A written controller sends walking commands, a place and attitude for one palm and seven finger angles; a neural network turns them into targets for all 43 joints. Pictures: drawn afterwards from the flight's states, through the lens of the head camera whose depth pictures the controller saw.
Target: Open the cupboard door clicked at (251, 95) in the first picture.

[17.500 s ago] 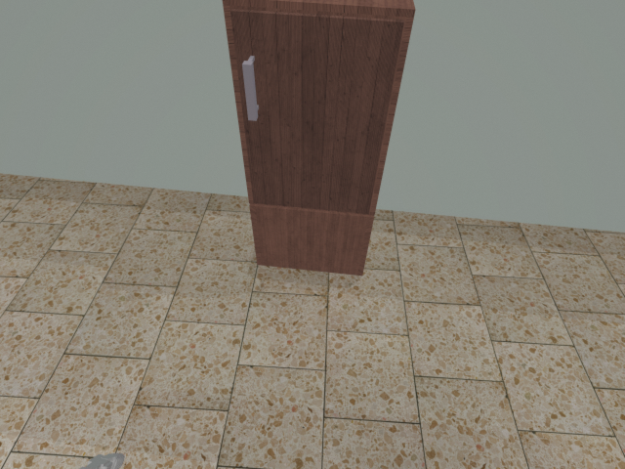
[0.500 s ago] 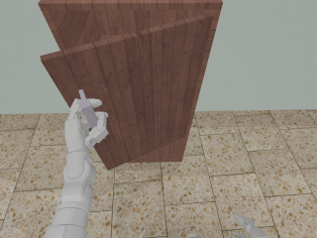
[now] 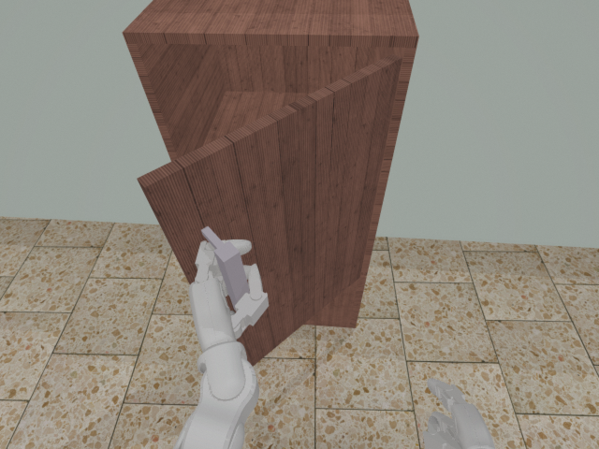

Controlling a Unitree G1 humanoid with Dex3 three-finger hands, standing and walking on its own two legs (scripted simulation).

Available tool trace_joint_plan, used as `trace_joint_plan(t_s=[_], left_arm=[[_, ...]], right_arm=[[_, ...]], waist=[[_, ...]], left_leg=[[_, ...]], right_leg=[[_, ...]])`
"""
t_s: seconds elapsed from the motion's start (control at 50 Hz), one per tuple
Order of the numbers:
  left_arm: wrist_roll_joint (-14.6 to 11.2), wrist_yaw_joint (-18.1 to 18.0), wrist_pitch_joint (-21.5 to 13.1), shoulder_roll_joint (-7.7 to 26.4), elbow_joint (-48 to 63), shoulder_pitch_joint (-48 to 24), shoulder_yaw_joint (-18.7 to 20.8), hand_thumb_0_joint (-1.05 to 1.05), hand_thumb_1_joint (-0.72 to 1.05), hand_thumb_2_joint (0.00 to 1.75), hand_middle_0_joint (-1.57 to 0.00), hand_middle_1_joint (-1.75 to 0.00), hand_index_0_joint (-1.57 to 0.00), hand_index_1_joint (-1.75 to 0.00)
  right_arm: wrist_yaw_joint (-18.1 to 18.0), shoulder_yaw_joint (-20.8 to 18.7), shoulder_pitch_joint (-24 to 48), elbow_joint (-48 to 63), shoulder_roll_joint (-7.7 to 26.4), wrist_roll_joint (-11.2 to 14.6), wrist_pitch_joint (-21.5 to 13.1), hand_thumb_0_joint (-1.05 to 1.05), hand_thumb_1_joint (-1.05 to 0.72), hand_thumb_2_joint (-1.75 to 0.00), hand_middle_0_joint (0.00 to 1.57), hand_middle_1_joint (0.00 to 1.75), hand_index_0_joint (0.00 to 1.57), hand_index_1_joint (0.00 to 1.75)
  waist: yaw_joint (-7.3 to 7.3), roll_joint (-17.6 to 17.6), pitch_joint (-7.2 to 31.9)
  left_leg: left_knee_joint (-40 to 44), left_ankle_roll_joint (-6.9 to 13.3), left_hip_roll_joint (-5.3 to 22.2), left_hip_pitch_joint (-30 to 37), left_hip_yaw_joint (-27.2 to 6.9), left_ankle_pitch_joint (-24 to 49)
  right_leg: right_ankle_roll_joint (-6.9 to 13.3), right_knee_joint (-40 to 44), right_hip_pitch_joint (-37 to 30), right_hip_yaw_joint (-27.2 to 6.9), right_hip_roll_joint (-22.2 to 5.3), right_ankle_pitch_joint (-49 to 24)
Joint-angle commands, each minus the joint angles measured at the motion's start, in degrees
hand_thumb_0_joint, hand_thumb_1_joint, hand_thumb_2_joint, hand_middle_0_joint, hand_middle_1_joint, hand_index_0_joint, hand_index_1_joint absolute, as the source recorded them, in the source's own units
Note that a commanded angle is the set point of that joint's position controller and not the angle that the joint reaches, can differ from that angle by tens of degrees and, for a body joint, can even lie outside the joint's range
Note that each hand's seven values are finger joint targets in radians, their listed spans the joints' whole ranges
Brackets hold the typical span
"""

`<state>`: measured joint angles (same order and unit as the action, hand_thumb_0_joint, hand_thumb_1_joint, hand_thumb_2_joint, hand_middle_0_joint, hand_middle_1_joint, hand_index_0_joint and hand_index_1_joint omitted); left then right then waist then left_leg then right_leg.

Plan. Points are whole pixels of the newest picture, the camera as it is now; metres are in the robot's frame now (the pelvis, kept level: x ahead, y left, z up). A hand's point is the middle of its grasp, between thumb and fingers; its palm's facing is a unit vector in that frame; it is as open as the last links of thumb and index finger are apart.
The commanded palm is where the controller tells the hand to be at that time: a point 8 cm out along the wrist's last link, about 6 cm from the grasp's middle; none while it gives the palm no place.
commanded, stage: open thumb and fingers to let go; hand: left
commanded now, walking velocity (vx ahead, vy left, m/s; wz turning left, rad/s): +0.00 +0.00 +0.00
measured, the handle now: (227, 273) +0.33 +0.12 +0.06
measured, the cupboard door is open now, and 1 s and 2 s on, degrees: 46 45 46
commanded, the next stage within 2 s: slide the hand sideways off the handle in 0.74 s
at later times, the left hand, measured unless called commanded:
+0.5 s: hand (254, 289) +0.31 +0.08 +0.07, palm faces +0.35 -0.94 -0.01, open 13.3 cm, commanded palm +0.26 +0.13 +0.06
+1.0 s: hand (242, 310) +0.28 +0.09 +0.06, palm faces -0.05 -0.99 -0.15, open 15.6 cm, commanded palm +0.26 +0.13 +0.06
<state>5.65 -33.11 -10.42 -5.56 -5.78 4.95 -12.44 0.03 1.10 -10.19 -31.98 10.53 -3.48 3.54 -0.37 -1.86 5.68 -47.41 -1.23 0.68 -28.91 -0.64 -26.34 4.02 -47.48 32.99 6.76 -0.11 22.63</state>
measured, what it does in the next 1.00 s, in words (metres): stands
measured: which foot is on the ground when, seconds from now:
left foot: down 0.00-1.00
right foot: down 0.00-1.00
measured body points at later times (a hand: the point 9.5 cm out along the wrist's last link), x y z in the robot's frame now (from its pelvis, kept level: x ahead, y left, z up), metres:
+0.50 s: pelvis -0.02 +0.00 +0.00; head +0.01 -0.02 +0.45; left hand +0.28 +0.13 +0.07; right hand +0.14 -0.23 -0.11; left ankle -0.03 +0.13 -0.70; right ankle +0.02 -0.07 -0.70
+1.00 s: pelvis -0.03 +0.03 -0.01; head +0.00 +0.01 +0.44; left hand +0.28 +0.14 +0.07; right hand +0.14 -0.19 -0.11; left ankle -0.03 +0.14 -0.70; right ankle +0.02 -0.07 -0.70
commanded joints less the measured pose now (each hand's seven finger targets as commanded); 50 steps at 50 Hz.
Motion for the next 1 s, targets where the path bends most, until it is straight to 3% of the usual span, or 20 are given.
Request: trace_joint_plan(t_s=[0.0, 0.16, 0.18, 0.24, 0.3, 0.38, 0.44, 0.6, 0.66, 0.7, 0.74, 0.82, 0.84, 0.86, 0.88, 0.9, 0.92, 0.96, 0.98], left_arm=[[0.61, -0.47, -3.76, 0.57, 8.55, -16.67, 4.42, 0.0, 0.55, 0.75, -0.38, -1.31, -0.38, -1.31], [-1.63, 3.07, -5.68, -0.02, 6.83, -18.79, 4.4, 0.0, -0.01, 0.51, -0.33, -1.25, -0.33, -1.25], [-1.83, 3.3, -5.79, 1.24, 6.32, -17.86, 5.54, 0.0, -0.08, 0.48, -0.33, -1.24, -0.33, -1.24], [-2.22, 3.41, -6.42, 0.28, 5.68, -20.94, 4.84, 0.0, -0.29, 0.39, -0.32, -1.22, -0.32, -1.22], [-2.6, 3.05, -7.01, 0.57, 4.27, -19.86, 5.83, 0.0, -0.5, 0.3, -0.3, -1.2, -0.3, -1.2], [-2.2, 2.61, -7.41, 2.0, 3.28, -21.44, 6.94, 0.0, -0.5, 0.3, -0.28, -1.1, -0.28, -1.1], [-1.56, 1.86, -7.62, 0.01, 3.51, -22.45, 5.32, 0.0, -0.5, 0.3, -0.26, -0.95, -0.26, -0.95], [-0.59, 0.0, -7.02, 0.04, 2.57, -23.5, 5.59, 0.0, -0.5, 0.3, -0.19, -0.55, -0.19, -0.55], [-0.07, -0.67, -6.47, -2.76, 2.58, -23.78, 3.11, 0.0, -0.5, 0.3, -0.17, -0.4, -0.17, -0.4], [-0.01, -1.28, -6.27, -2.7, 2.07, -25.71, 3.22, 0.0, -0.5, 0.3, -0.15, -0.3, -0.15, -0.3], [0.19, -1.66, -6.04, -3.08, 1.61, -25.48, 3.06, 0.0, -0.5, 0.3, -0.15, -0.3, -0.15, -0.3], [0.39, -1.87, -5.46, -4.29, 1.23, -27.31, 1.95, 0.0, -0.5, 0.3, -0.15, -0.3, -0.15, -0.3], [6.3, 10.18, -7.53, 0.57, 0.74, -25.66, -9.16, 0.0, -0.5, 0.3, -0.15, -0.3, -0.15, -0.3], [4.34, 16.51, -9.95, 5.21, 3.44, -28.86, -4.34, 0.0, -0.5, 0.3, -0.15, -0.3, -0.15, -0.3], [3.56, 20.41, -11.37, 7.52, 4.47, -28.62, -3.25, 0.0, -0.5, 0.3, -0.15, -0.3, -0.15, -0.3], [2.63, 23.86, -12.13, 7.49, 5.98, -28.22, -3.76, 0.0, -0.5, 0.3, -0.15, -0.3, -0.15, -0.3], [1.2, 27.61, -12.39, 6.26, 5.85, -28.14, -5.74, 0.0, -0.5, 0.3, -0.15, -0.3, -0.15, -0.3], [-5.36, 34.56, -10.94, 5.36, 4.37, -26.88, -5.11, 0.0, -0.5, 0.3, -0.15, -0.3, -0.15, -0.3], [-8.81, 36.17, -9.58, 3.86, 4.37, -27.2, -4.7, 0.0, -0.5, 0.3, -0.15, -0.3, -0.15, -0.3]], right_arm=[[-1.63, -1.78, 6.05, 6.99, 4.21, -0.23, -3.0, 0.0, -0.9, -0.9, 0.2, 0.3, 0.2, 0.3], [-2.07, -2.27, 4.69, 6.26, 4.49, -0.03, -3.62, 0.0, -0.9, -0.9, 0.2, 0.3, 0.2, 0.3], [-2.13, -2.39, 4.75, 6.48, 4.7, 0.1, -3.6, 0.0, -0.9, -0.9, 0.2, 0.3, 0.2, 0.3], [-2.16, -2.31, 4.84, 6.27, 4.76, 0.11, -3.99, 0.0, -0.9, -0.9, 0.2, 0.3, 0.2, 0.3], [-2.02, -2.44, 4.87, 6.37, 4.91, 0.05, -4.51, 0.0, -0.9, -0.9, 0.2, 0.3, 0.2, 0.3], [-1.99, -2.46, 5.02, 6.23, 5.05, 0.21, -4.71, 0.0, -0.9, -0.9, 0.2, 0.3, 0.2, 0.3], [-1.76, -2.53, 4.75, 6.29, 4.89, 0.03, -4.97, 0.0, -0.9, -0.9, 0.2, 0.3, 0.2, 0.3], [-1.53, -2.58, 4.57, 6.66, 5.13, -0.05, -4.83, 0.0, -0.9, -0.9, 0.2, 0.3, 0.2, 0.3], [-1.11, -2.48, 4.64, 6.84, 5.09, -0.17, -4.88, 0.0, -0.9, -0.9, 0.2, 0.3, 0.2, 0.3], [-1.08, -2.38, 4.67, 6.56, 5.19, -0.15, -4.85, 0.0, -0.9, -0.9, 0.2, 0.3, 0.2, 0.3], [-1.06, -2.43, 4.67, 6.53, 5.2, -0.26, -4.79, 0.0, -0.9, -0.9, 0.2, 0.3, 0.2, 0.3], [-1.06, -2.29, 5.2, 6.44, 5.14, -0.16, -4.52, 0.0, -0.9, -0.9, 0.2, 0.3, 0.2, 0.3], [-1.02, -2.07, 0.58, 4.7, 7.03, -0.33, -4.67, 0.0, -0.9, -0.9, 0.2, 0.3, 0.2, 0.3], [-1.47, -2.5, 0.21, 6.29, 6.93, 0.33, -5.06, 0.0, -0.9, -0.9, 0.2, 0.3, 0.2, 0.3], [-1.94, -2.61, 0.03, 6.74, 7.19, 0.42, -4.94, 0.0, -0.9, -0.9, 0.2, 0.3, 0.2, 0.3], [-2.11, -2.47, 0.37, 7.43, 6.91, 0.78, -5.25, 0.0, -0.9, -0.9, 0.2, 0.3, 0.2, 0.3], [-2.24, -2.25, 0.2, 7.8, 6.86, 1.43, -5.97, 0.0, -0.9, -0.9, 0.2, 0.3, 0.2, 0.3], [-2.67, -1.58, 0.73, 9.19, 7.18, 3.05, -7.37, 0.0, -0.9, -0.9, 0.2, 0.3, 0.2, 0.3], [-2.87, -1.12, 1.7, 9.69, 7.24, 3.9, -7.92, 0.0, -0.9, -0.9, 0.2, 0.3, 0.2, 0.3]], waist=[[-0.25, 8.1, 11.4], [-0.51, 7.49, 14.42], [-0.15, 8.55, 14.01], [-0.9, 8.4, 12.55], [-0.16, 9.52, 12.76], [-0.14, 9.26, 11.97], [-0.22, 6.89, 12.76], [0.12, 6.65, 12.17], [-0.31, 5.21, 12.22], [-0.55, 5.62, 11.33], [-0.58, 6.88, 12.11], [-0.61, 5.61, 11.38], [-4.85, 8.67, 9.27], [-3.38, 7.24, 12.54], [-2.71, 5.52, 15.48], [-1.76, 3.1, 16.61], [-2.68, 2.97, 15.45], [-2.72, 3.17, 12.91], [-2.6, 1.91, 11.16]], left_leg=[[3.58, 1.6, -2.4, -4.28, 0.05, 9.04], [3.8, 1.5, -2.24, -4.63, 0.02, 10.39], [3.98, 1.52, -2.17, -4.9, -0.04, 10.33], [3.97, 1.67, -2.18, -4.66, 0.04, 9.22], [4.22, 1.7, -2.24, -5.16, 0.01, 8.74], [4.16, 1.79, -2.28, -5.85, 0.11, 7.23], [4.31, 1.91, -2.23, -4.37, 0.41, 8.35], [5.25, 1.93, -2.06, -3.99, 0.33, 8.78], [5.24, 1.86, -1.83, -2.93, 0.25, 9.4], [5.39, 1.84, -1.77, -3.05, -0.22, 8.95], [5.23, 1.84, -1.71, -3.07, -0.27, 9.27], [5.54, 1.69, -1.57, -2.75, -0.61, 8.9], [4.41, 2.56, -1.41, -1.04, -0.26, 9.58], [3.81, 2.89, -1.68, -1.69, -0.35, 11.02], [3.68, 2.98, -1.73, -0.94, -0.27, 12.81], [3.88, 2.8, -1.87, -0.3, -0.25, 13.15], [4.17, 2.81, -1.84, 0.63, -0.49, 12.75], [5.34, 2.78, -2.0, 0.66, -0.93, 9.62], [6.37, 2.53, -1.94, 0.95, -1.45, 8.12]], right_leg=[[-3.86, 12.12, -13.16, -11.55, -3.99, -9.6], [-4.39, 11.06, -16.2, -11.96, -4.54, -15.63], [-4.32, 11.39, -16.51, -12.02, -4.52, -15.28], [-4.33, 11.82, -14.45, -11.76, -4.42, -12.01], [-4.29, 11.89, -14.6, -11.72, -4.25, -10.28], [-4.08, 12.75, -13.6, -12.36, -4.26, -6.11], [-3.48, 11.38, -12.25, -10.56, -3.53, -6.8], [-2.69, 9.7, -10.73, -7.69, -2.19, -6.29], [-2.34, 8.3, -8.87, -5.91, -1.52, -7.0], [-2.29, 8.06, -7.95, -5.42, -1.36, -5.98], [-2.29, 7.7, -7.98, -5.23, -1.18, -6.24], [-2.01, 7.11, -6.62, -4.47, -0.87, -5.25], [-2.05, 6.14, -4.52, -5.6, -1.1, -10.15], [-1.81, 5.25, -6.52, -5.84, -1.45, -13.06], [-1.59, 4.16, -8.64, -6.33, -1.5, -15.58], [-1.52, 3.91, -9.19, -6.44, -1.57, -16.0], [-1.57, 4.32, -8.54, -6.17, -1.44, -15.6], [-1.78, 6.27, -8.48, -5.82, -0.9, -12.0], [-1.55, 7.06, -7.92, -5.17, -0.57, -9.29]])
